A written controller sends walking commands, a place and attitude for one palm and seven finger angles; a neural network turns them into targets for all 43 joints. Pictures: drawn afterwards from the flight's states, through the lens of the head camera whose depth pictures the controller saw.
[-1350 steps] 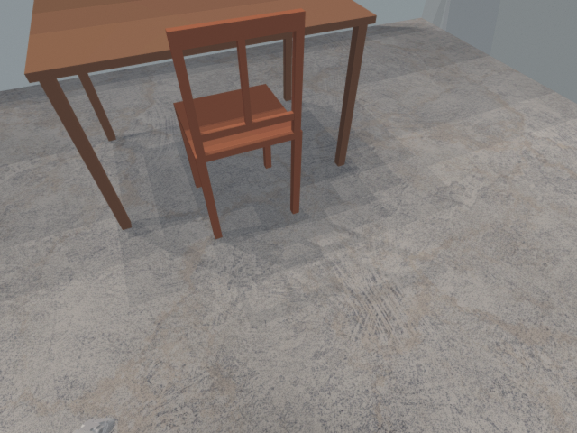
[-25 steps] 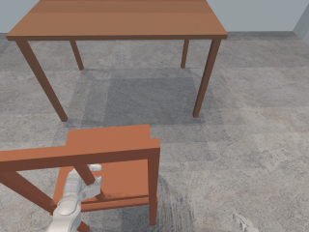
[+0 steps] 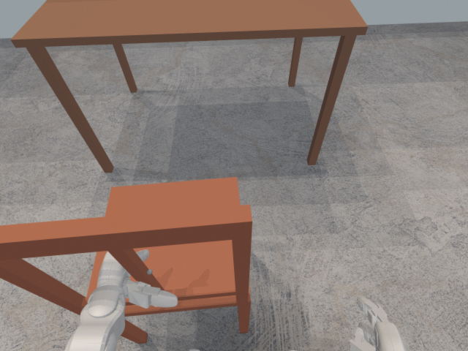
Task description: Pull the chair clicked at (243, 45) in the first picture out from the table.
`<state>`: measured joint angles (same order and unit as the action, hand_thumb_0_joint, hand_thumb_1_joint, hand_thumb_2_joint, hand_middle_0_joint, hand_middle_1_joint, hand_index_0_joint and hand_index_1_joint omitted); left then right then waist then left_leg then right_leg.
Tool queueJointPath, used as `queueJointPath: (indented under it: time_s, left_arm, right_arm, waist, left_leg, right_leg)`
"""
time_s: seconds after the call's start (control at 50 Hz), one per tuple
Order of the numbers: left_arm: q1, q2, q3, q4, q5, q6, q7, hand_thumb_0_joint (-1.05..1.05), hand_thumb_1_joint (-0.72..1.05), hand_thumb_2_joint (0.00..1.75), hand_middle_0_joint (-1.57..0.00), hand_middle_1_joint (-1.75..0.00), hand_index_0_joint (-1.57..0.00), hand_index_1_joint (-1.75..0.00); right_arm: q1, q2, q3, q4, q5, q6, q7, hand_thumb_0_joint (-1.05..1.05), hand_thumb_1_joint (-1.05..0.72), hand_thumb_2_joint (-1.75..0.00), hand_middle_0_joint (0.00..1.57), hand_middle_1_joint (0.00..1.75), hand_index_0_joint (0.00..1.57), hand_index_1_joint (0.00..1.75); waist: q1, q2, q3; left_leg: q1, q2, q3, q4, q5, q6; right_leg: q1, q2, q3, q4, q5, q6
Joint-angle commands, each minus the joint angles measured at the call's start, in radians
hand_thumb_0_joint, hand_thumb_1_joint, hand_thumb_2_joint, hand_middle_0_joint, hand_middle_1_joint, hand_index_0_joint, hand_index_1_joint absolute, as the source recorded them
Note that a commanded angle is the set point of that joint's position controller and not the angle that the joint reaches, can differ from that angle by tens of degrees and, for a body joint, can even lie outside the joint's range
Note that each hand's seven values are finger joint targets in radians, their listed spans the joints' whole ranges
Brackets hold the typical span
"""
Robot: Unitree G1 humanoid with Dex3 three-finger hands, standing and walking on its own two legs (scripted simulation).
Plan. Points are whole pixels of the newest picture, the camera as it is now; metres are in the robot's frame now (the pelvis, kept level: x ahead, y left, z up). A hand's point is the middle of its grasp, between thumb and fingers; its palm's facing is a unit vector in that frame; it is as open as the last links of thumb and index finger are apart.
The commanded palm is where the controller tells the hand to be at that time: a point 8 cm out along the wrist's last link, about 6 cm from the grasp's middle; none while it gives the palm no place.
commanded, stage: open the thumb and straighten the fingers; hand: left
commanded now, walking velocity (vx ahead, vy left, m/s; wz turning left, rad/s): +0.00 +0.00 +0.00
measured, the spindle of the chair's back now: (141, 274) +0.26 +0.18 -0.05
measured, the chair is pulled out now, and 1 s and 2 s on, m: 0.59 0.59 0.59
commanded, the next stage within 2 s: draw the fingers out of the gap in 0.14 s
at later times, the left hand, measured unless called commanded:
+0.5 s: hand (136, 300) +0.22 +0.18 -0.05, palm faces +0.13 -0.97 -0.20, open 17.5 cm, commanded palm +0.19 +0.23 -0.02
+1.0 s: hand out of the picture +0.14 +0.18 -0.04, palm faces +0.13 -0.97 -0.20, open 17.5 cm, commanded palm +0.10 +0.23 -0.02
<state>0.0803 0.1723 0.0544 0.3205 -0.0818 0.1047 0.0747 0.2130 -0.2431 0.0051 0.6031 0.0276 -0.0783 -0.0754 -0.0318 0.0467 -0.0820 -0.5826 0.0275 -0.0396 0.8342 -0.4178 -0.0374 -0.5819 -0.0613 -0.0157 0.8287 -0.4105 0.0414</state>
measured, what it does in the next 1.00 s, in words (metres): stands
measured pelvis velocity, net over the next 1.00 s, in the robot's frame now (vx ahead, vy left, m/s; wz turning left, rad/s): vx -0.01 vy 0.00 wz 0.03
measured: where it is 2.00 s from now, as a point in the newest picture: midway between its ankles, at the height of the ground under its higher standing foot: outside the picture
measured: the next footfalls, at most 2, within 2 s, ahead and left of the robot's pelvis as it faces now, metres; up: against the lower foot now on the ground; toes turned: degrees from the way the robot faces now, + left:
none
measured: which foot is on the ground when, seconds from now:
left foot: down 0.00-1.00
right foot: down 0.00-1.00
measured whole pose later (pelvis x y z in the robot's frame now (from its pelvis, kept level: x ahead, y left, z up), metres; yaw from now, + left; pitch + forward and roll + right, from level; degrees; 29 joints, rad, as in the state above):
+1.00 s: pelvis -0.01 +0.00 -0.02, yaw +2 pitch +11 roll -2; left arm 0.63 0.19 -0.01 -0.18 -0.08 0.15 0.07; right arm 0.22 -0.21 0.00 0.49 0.03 -0.11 -0.11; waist -0.01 0.05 -0.15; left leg -0.71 0.02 -0.09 1.01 -0.49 -0.04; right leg -0.67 -0.06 -0.05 0.96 -0.48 0.04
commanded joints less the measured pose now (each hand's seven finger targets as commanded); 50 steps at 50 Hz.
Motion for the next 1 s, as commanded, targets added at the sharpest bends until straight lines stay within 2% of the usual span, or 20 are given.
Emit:
queueJointPath:
  time_s: [0.0, 0.06, 0.14, 0.18, 0.2, 0.22, 0.28, 0.3, 0.36, 0.4, 0.58, 0.64, 0.68, 0.7, 0.72, 0.78, 0.86, 0.88, 0.92, 0.98]
  left_arm:
    - [-0.092, 0.139, 0.066, -0.249, 0.002, -0.041, 0.012, 0.0, -0.55, 0.2, 0.0, 0.0, 0.0, 0.0]
    - [-0.075, 0.111, 0.033, -0.27, 0.0, -0.03, 0.005, 0.0, -0.55, 0.2, 0.0, 0.0, 0.0, 0.0]
    - [-0.057, 0.139, 0.054, -0.287, -0.005, -0.016, 0.002, 0.0, -0.55, 0.2, 0.0, 0.0, 0.0, 0.0]
    - [-0.042, 0.153, 0.065, -0.306, -0.003, -0.013, 0.003, 0.0, -0.55, 0.2, 0.0, 0.0, 0.0, 0.0]
    - [-0.063, 0.148, 0.054, -0.326, 0.0, -0.016, 0.004, 0.0, -0.55, 0.2, 0.0, 0.0, 0.0, 0.0]
    - [-0.003, 0.168, 0.086, -0.289, 0.001, -0.012, 0.005, 0.0, -0.55, 0.2, 0.0, 0.0, 0.0, 0.0]
    - [0.066, 0.165, 0.081, -0.342, -0.007, -0.017, -0.004, 0.0, -0.55, 0.2, 0.0, 0.0, 0.0, 0.0]
    - [0.098, 0.155, 0.072, -0.369, -0.009, -0.019, -0.005, 0.0, -0.55, 0.2, 0.0, 0.0, 0.0, 0.0]
    - [0.159, 0.149, 0.062, -0.413, -0.011, -0.022, -0.004, 0.0, -0.55, 0.2, 0.0, 0.0, 0.0, 0.0]
    - [0.225, 0.151, 0.072, -0.422, -0.018, -0.02, -0.004, 0.0, -0.55, 0.2, 0.0, 0.0, 0.0, 0.0]
    - [0.348, 0.137, 0.023, -0.575, -0.007, -0.041, -0.002, 0.0, -0.55, 0.2, 0.0, 0.0, 0.0, 0.0]
    - [0.379, 0.123, 0.001, -0.598, -0.002, -0.038, 0.004, 0.0, -0.55, 0.2, 0.0, 0.0, 0.0, 0.0]
    - [0.421, 0.135, 0.017, -0.584, 0.006, -0.026, 0.008, 0.0, -0.55, 0.2, 0.0, 0.0, 0.0, 0.0]
    - [0.412, 0.132, 0.008, -0.609, 0.005, -0.027, 0.009, 0.0, -0.55, 0.2, 0.0, 0.0, 0.0, 0.0]
    - [0.437, 0.14, 0.023, -0.615, 0.006, -0.025, 0.012, 0.0, -0.55, 0.2, 0.0, 0.0, 0.0, 0.0]
    - [0.468, 0.128, 0.0, -0.663, 0.013, -0.018, 0.013, 0.0, -0.55, 0.2, 0.0, 0.0, 0.0, 0.0]
    - [0.542, 0.105, -0.015, -0.672, 0.01, -0.008, 0.008, 0.0, -0.55, 0.2, 0.0, 0.0, 0.0, 0.0]
    - [0.546, 0.121, 0.002, -0.674, 0.009, -0.006, 0.008, 0.0, -0.55, 0.2, 0.0, 0.0, 0.0, 0.0]
    - [0.599, 0.094, -0.029, -0.701, 0.012, -0.006, 0.005, 0.0, -0.55, 0.2, 0.0, 0.0, 0.0, 0.0]
    - [0.632, 0.128, 0.013, -0.701, 0.012, -0.009, 0.004, 0.0, -0.55, 0.2, 0.0, 0.0, 0.0, 0.0]
  right_arm:
    - [-0.019, -0.138, -0.051, -0.158, 0.001, -0.05, -0.019, 0.0, -0.9, -0.9, 0.2, 0.3, 0.2, 0.3]
    - [-0.019, -0.138, -0.051, -0.165, 0.002, -0.05, -0.017, 0.0, -0.9, -0.9, 0.2, 0.3, 0.2, 0.3]
    - [-0.013, -0.145, -0.051, -0.169, 0.001, -0.052, -0.023, 0.0, -0.9, -0.9, 0.2, 0.3, 0.2, 0.3]
    - [-0.013, -0.145, -0.053, -0.175, 0.001, -0.052, -0.026, 0.0, -0.9, -0.9, 0.2, 0.3, 0.2, 0.3]
    - [-0.011, -0.143, -0.052, -0.172, 0.002, -0.052, -0.027, 0.0, -0.9, -0.9, 0.2, 0.3, 0.2, 0.3]
    - [-0.005, -0.144, -0.053, -0.173, -0.001, -0.051, -0.028, 0.0, -0.9, -0.9, 0.2, 0.3, 0.2, 0.3]
    - [-0.013, -0.14, -0.054, -0.191, 0.003, -0.053, -0.026, 0.0, -0.9, -0.9, 0.2, 0.3, 0.2, 0.3]
    - [-0.019, -0.135, -0.053, -0.198, 0.003, -0.056, -0.025, 0.0, -0.9, -0.9, 0.2, 0.3, 0.2, 0.3]
    - [-0.022, -0.13, -0.054, -0.208, 0.003, -0.064, -0.026, 0.0, -0.9, -0.9, 0.2, 0.3, 0.2, 0.3]
    - [-0.023, -0.129, -0.059, -0.211, 0.004, -0.068, -0.03, 0.0, -0.9, -0.9, 0.2, 0.3, 0.2, 0.3]
    - [-0.033, -0.119, -0.061, -0.221, 0.005, -0.1, -0.042, 0.0, -0.9, -0.9, 0.2, 0.3, 0.2, 0.3]
    - [-0.039, -0.115, -0.056, -0.229, 0.004, -0.107, -0.045, 0.0, -0.9, -0.9, 0.2, 0.3, 0.2, 0.3]
    - [-0.047, -0.113, -0.058, -0.231, 0.003, -0.103, -0.048, 0.0, -0.9, -0.9, 0.2, 0.3, 0.2, 0.3]
    - [-0.043, -0.111, -0.054, -0.238, 0.004, -0.104, -0.048, 0.0, -0.9, -0.9, 0.2, 0.3, 0.2, 0.3]
    - [-0.049, -0.108, -0.055, -0.241, 0.004, -0.101, -0.05, 0.0, -0.9, -0.9, 0.2, 0.3, 0.2, 0.3]
    - [-0.056, -0.102, -0.053, -0.256, 0.005, -0.102, -0.05, 0.0, -0.9, -0.9, 0.2, 0.3, 0.2, 0.3]
    - [-0.063, -0.093, -0.052, -0.27, 0.007, -0.095, -0.051, 0.0, -0.9, -0.9, 0.2, 0.3, 0.2, 0.3]
    - [-0.064, -0.094, -0.055, -0.269, 0.006, -0.093, -0.053, 0.0, -0.9, -0.9, 0.2, 0.3, 0.2, 0.3]
    - [-0.07, -0.086, -0.053, -0.281, 0.008, -0.096, -0.051, 0.0, -0.9, -0.9, 0.2, 0.3, 0.2, 0.3]
    - [-0.073, -0.084, -0.061, -0.277, 0.008, -0.089, -0.056, 0.0, -0.9, -0.9, 0.2, 0.3, 0.2, 0.3]
  waist:
    - [-0.008, -0.032, -0.246]
    - [-0.018, -0.042, -0.237]
    - [-0.021, -0.077, -0.231]
    - [-0.014, -0.05, -0.235]
    - [-0.023, -0.047, -0.238]
    - [-0.012, -0.061, -0.232]
    - [-0.003, -0.047, -0.242]
    - [0.001, -0.017, -0.252]
    - [-0.003, -0.024, -0.237]
    - [-0.001, -0.062, -0.231]
    - [-0.01, -0.009, -0.203]
    - [-0.015, -0.032, -0.184]
    - [-0.005, -0.044, -0.166]
    - [-0.01, -0.032, -0.173]
    - [-0.001, -0.037, -0.179]
    - [0.002, 0.006, -0.18]
    - [0.002, -0.034, -0.161]
    - [0.005, -0.03, -0.163]
    - [0.007, -0.006, -0.154]
    - [0.015, -0.035, -0.147]
  left_leg:
    - [0.129, -0.004, 0.038, -0.081, 0.331, 0.047]
    - [0.122, -0.003, 0.036, -0.071, 0.323, 0.046]
    - [0.098, -0.007, 0.034, -0.059, 0.301, 0.049]
    - [0.094, -0.007, 0.035, -0.054, 0.315, 0.049]
    - [0.103, -0.007, 0.035, -0.05, 0.313, 0.049]
    - [0.085, -0.009, 0.034, -0.047, 0.305, 0.048]
    - [0.079, -0.009, 0.037, -0.044, 0.307, 0.049]
    - [0.083, -0.011, 0.041, -0.04, 0.311, 0.049]
    - [0.069, -0.011, 0.035, -0.035, 0.298, 0.048]
    - [0.051, -0.01, 0.035, -0.028, 0.289, 0.048]
    - [0.037, -0.013, 0.012, -0.006, 0.252, 0.051]
    - [0.016, -0.018, 0.006, 0.001, 0.204, 0.051]
    - [-0.005, -0.018, 0.003, -0.001, 0.186, 0.052]
    - [0.0, -0.02, 0.004, 0.003, 0.173, 0.052]
    - [-0.009, -0.021, 0.002, 0.004, 0.166, 0.051]
    - [-0.005, -0.022, 0.001, 0.006, 0.163, 0.052]
    - [-0.027, -0.022, -0.003, 0.011, 0.141, 0.052]
    - [-0.036, -0.023, -0.004, 0.012, 0.139, 0.051]
    - [-0.032, -0.023, -0.002, 0.014, 0.124, 0.051]
    - [-0.061, -0.024, -0.003, 0.023, 0.117, 0.053]
  right_leg:
    - [0.133, 0.016, -0.056, -0.09, 0.349, -0.037]
    - [0.116, 0.017, -0.06, -0.086, 0.347, -0.034]
    - [0.113, 0.017, -0.06, -0.084, 0.341, -0.032]
    - [0.118, 0.017, -0.058, -0.079, 0.351, -0.036]
    - [0.109, 0.015, -0.058, -0.076, 0.348, -0.033]
    - [0.107, 0.016, -0.061, -0.072, 0.34, -0.034]
    - [0.121, 0.016, -0.056, -0.073, 0.344, -0.037]
    - [0.122, 0.014, -0.055, -0.068, 0.349, -0.037]
    - [0.108, 0.015, -0.061, -0.062, 0.33, -0.036]
    - [0.109, 0.016, -0.061, -0.063, 0.329, -0.034]
    - [0.036, 0.02, -0.073, -0.042, 0.24, -0.04]
    - [0.01, 0.021, -0.079, -0.036, 0.187, -0.037]
    - [0.003, 0.024, -0.079, -0.038, 0.164, -0.039]
    - [-0.004, 0.023, -0.078, -0.034, 0.152, -0.038]
    - [-0.002, 0.023, -0.079, -0.032, 0.139, -0.04]
    - [-0.009, 0.024, -0.077, -0.029, 0.124, -0.044]
    - [-0.024, 0.028, -0.085, -0.022, 0.104, -0.041]
    - [-0.016, 0.028, -0.081, -0.025, 0.099, -0.043]
    - [-0.033, 0.027, -0.084, -0.021, 0.084, -0.042]
    - [-0.032, 0.032, -0.081, -0.022, 0.074, -0.045]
